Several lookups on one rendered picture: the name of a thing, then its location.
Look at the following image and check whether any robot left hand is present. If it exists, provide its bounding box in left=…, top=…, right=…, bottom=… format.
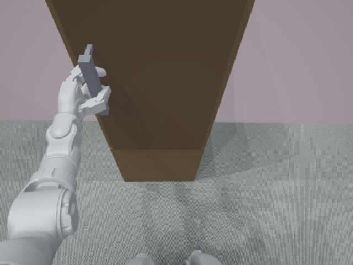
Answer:
left=57, top=65, right=111, bottom=122

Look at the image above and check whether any robot right thigh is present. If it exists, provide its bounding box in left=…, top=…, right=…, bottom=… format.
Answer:
left=184, top=253, right=223, bottom=265

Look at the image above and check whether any left robot forearm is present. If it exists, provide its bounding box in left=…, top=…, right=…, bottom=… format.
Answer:
left=7, top=113, right=83, bottom=238

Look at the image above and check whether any robot left upper arm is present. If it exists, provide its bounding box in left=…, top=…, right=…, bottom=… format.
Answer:
left=0, top=188, right=79, bottom=265

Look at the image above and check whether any handle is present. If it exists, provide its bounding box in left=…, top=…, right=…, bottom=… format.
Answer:
left=78, top=44, right=109, bottom=115

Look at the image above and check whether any cupboard door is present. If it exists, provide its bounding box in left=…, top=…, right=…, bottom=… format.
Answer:
left=51, top=0, right=247, bottom=150

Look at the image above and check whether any robot left shin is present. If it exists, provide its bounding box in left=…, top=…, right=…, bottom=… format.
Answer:
left=136, top=254, right=148, bottom=258

